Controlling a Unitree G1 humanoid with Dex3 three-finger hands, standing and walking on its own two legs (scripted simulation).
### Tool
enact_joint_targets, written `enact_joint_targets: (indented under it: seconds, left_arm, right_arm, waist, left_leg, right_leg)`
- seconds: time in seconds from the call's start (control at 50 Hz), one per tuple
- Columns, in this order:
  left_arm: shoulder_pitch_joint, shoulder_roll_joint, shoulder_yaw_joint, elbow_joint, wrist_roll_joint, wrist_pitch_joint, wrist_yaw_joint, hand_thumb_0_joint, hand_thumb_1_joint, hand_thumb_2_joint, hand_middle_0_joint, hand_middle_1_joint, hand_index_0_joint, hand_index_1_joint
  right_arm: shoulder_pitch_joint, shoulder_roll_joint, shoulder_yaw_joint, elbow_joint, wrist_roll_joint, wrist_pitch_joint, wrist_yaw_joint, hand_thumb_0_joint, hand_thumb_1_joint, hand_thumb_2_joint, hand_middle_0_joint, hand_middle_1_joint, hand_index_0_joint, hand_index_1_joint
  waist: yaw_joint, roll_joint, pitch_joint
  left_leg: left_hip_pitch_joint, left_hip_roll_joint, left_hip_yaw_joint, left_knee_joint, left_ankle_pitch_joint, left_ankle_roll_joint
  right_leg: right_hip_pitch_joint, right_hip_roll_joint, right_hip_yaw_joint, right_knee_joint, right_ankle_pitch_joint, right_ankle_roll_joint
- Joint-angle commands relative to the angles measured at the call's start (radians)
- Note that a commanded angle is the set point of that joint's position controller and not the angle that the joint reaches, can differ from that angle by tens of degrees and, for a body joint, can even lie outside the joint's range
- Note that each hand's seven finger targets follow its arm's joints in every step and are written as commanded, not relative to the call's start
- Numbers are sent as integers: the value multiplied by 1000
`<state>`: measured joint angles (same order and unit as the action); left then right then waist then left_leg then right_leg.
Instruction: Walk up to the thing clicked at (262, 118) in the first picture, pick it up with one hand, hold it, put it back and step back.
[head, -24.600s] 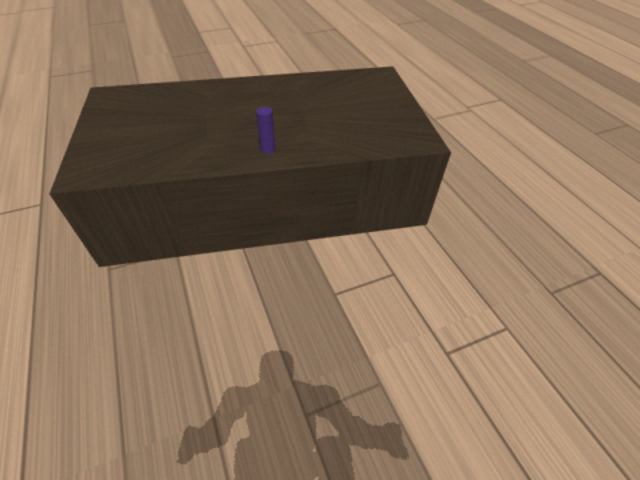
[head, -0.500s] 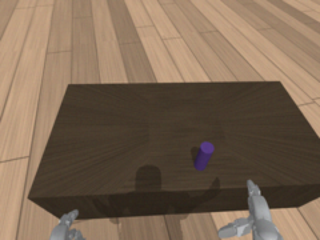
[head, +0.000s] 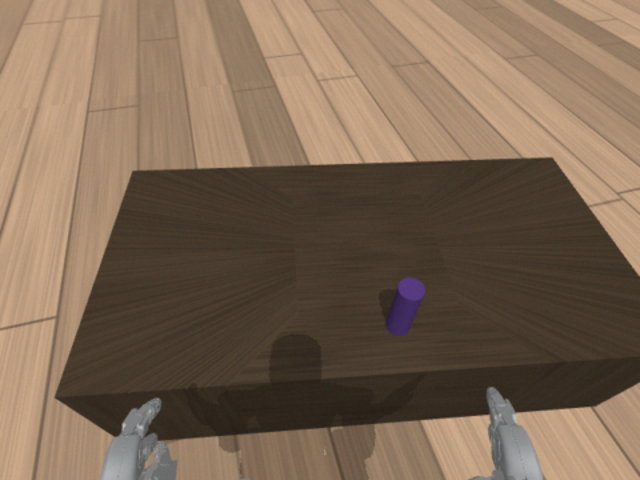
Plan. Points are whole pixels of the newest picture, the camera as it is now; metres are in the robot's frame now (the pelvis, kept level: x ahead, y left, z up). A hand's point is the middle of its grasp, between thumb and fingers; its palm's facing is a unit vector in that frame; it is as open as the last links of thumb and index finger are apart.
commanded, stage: home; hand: right
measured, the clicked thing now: (404, 308) +0.50 -0.19 -0.27
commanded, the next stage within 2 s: stand in 1.50 s
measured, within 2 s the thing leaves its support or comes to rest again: neither
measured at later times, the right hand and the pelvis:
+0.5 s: hand out of the picture +0.08 -0.26 -0.10, palm faces +0.03 +0.92 -0.40, open 17.6 cm; pelvis +0.01 +0.00 +0.04, yaw -2 degrees
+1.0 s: hand out of the picture +0.05 -0.24 -0.11, palm faces +0.02 +0.93 -0.37, open 17.4 cm; pelvis +0.00 +0.01 +0.05, yaw -2 degrees
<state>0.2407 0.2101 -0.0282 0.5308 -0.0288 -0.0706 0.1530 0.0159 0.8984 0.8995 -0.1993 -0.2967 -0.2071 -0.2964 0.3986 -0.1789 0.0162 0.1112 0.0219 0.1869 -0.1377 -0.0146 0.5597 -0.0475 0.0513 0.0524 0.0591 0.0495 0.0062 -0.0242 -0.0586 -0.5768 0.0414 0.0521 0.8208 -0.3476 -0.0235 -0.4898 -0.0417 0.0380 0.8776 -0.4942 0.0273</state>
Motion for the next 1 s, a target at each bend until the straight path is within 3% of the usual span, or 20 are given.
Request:
enact_joint_targets:
  seconds: [0.0,0.02,0.04,0.06,0.12,0.2,0.24,0.3,0.36,0.4,0.48,0.52,0.6,0.64,0.86,0.9,0.98]
  left_arm:
    - [-80,113,54,-175,7,-62,4,0,897,901,-201,-299,-200,-300]
    - [-102,223,78,23,135,-8,-45,0,897,902,-201,-301,-200,-302]
    - [-74,240,100,52,143,12,-68,0,897,902,-201,-300,-200,-300]
    - [-71,244,101,55,142,19,-82,0,897,902,-201,-300,-200,-300]
    - [-104,239,92,71,102,33,-110,0,897,902,-201,-300,-200,-300]
    - [-94,244,93,139,80,45,-125,0,897,901,-201,-299,-200,-299]
    - [-97,239,91,166,79,50,-127,0,897,901,-201,-298,-200,-299]
    - [-76,242,94,207,78,57,-127,0,897,901,-201,-298,-200,-299]
    - [-63,269,100,254,73,59,-124,0,897,901,-201,-298,-200,-299]
    - [-70,270,99,279,67,65,-125,0,897,901,-201,-298,-200,-299]
    - [-70,275,93,335,64,75,-128,0,897,901,-201,-298,-200,-299]
    - [-74,287,93,358,64,75,-127,0,897,901,-201,-299,-200,-299]
    - [-81,292,88,400,62,77,-127,0,897,902,-201,-300,-200,-300]
    - [-78,293,85,420,60,78,-127,0,897,902,-201,-300,-200,-300]
    - [-103,298,79,490,58,80,-134,0,897,902,-201,-301,-200,-301]
    - [-85,293,75,503,57,78,-135,0,897,902,-201,-300,-200,-301]
    - [-94,299,72,513,56,74,-137,0,897,902,-201,-301,-200,-301]
  right_arm:
    - [-8,-124,-73,-186,-11,-40,-15,0,572,-41,50,49,50,49]
    - [-160,-262,-106,165,-115,-115,41,0,590,-28,47,45,47,45]
    - [-112,-260,-119,236,-119,-145,67,0,611,-13,45,41,45,41]
    - [-118,-267,-120,259,-116,-163,80,0,609,-18,46,42,46,42]
    - [-140,-269,-102,344,-87,-194,112,0,579,-36,49,47,49,47]
    - [-187,-256,-91,473,-67,-208,114,0,611,-16,46,41,46,41]
    - [-199,-275,-91,529,-70,-211,113,0,606,-21,47,43,47,43]
    - [-200,-302,-92,602,-69,-218,104,0,584,-34,49,47,49,47]
    - [-201,-299,-83,661,-62,-220,99,0,570,-42,50,49,50,49]
    - [-187,-319,-82,704,-59,-222,95,0,582,-35,49,47,49,47]
    - [-221,-336,-77,768,-55,-216,92,0,565,-45,51,50,51,50]
    - [-213,-335,-73,798,-52,-217,91,0,551,-53,52,52,52,52]
    - [-236,-344,-66,844,-50,-217,91,0,547,-54,52,53,52,53]
    - [-246,-343,-64,862,-48,-220,90,0,552,-51,52,52,52,52]
    - [-260,-353,-58,937,-47,-210,96,0,546,-54,52,52,52,52]
    - [-283,-359,-60,939,-47,-209,97,0,569,-41,50,49,50,49]
    - [-283,-354,-58,952,-42,-211,101,0,556,-49,51,51,51,51]
  waist:
    - [-14,24,-144]
    - [-30,3,-70]
    - [-37,-45,-100]
    - [-25,-64,-97]
    - [-6,-20,-71]
    - [-17,-38,-45]
    - [-15,-20,9]
    - [-9,41,21]
    - [-8,-11,15]
    - [-15,-1,10]
    - [-9,20,41]
    - [-13,11,26]
    - [-7,29,51]
    - [-5,27,55]
    - [-16,40,107]
    - [-7,34,94]
    - [-16,19,84]
  left_leg:
    - [186,-34,28,-103,128,19]
    - [303,19,-31,-145,107,34]
    - [349,33,-43,-116,167,54]
    - [337,40,-50,-119,189,61]
    - [290,45,-36,-180,161,55]
    - [350,49,-37,-209,179,48]
    - [348,52,-45,-255,136,44]
    - [371,77,-66,-311,210,49]
    - [392,72,-47,-315,324,40]
    - [423,79,-45,-338,360,33]
    - [427,86,-53,-398,266,31]
    - [450,90,-50,-405,315,30]
    - [451,93,-56,-446,275,30]
    - [484,96,-58,-453,307,29]
    - [455,101,-87,-538,97,28]
    - [468,100,-87,-530,105,32]
    - [503,94,-77,-513,147,28]
  right_leg:
    - [-49,40,-38,-145,228,-23]
    - [-22,-11,20,-230,277,-40]
    - [12,-13,25,-241,336,-44]
    - [30,-17,35,-243,363,-54]
    - [107,-22,46,-275,309,-58]
    - [117,-27,83,-356,298,-55]
    - [110,-24,84,-404,224,-56]
    - [173,-12,66,-410,314,-51]
    - [249,-25,74,-445,442,-43]
    - [273,-26,75,-456,465,-44]
    - [301,-29,76,-514,381,-44]
    - [323,-33,77,-526,418,-41]
    - [336,-34,68,-556,388,-38]
    - [325,-37,71,-559,407,-39]
    - [295,-31,57,-587,298,-33]
    - [295,-34,60,-597,297,-33]
    - [271,-43,68,-608,297,-34]
